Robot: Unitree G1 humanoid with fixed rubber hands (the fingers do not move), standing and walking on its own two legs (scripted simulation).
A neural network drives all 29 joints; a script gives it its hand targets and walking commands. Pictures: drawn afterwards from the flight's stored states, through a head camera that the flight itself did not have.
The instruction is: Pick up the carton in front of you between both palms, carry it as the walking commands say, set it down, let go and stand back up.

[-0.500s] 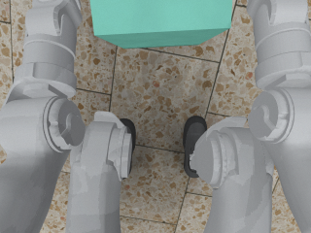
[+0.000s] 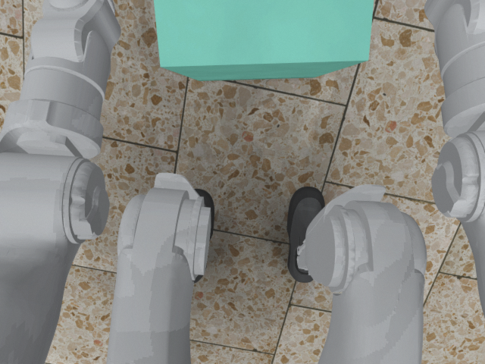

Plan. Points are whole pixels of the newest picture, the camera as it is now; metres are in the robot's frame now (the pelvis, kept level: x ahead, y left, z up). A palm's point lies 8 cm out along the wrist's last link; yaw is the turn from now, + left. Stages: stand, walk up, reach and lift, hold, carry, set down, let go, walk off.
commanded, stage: set down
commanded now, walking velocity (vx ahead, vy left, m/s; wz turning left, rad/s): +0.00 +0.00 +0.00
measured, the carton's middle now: out of the picture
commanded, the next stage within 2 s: let go in 0.96 s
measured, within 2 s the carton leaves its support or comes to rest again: neither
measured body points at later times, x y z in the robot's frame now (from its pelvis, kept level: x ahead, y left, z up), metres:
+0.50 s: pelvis +0.00 +0.00 +0.12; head +0.35 -0.02 +0.40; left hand +0.57 +0.18 +0.01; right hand +0.60 -0.21 +0.01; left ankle +0.10 +0.12 -0.32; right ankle +0.11 -0.12 -0.32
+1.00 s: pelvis +0.03 -0.01 +0.26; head +0.35 -0.02 +0.57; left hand +0.56 +0.19 +0.16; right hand +0.59 -0.21 +0.16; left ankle +0.10 +0.12 -0.32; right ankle +0.11 -0.12 -0.32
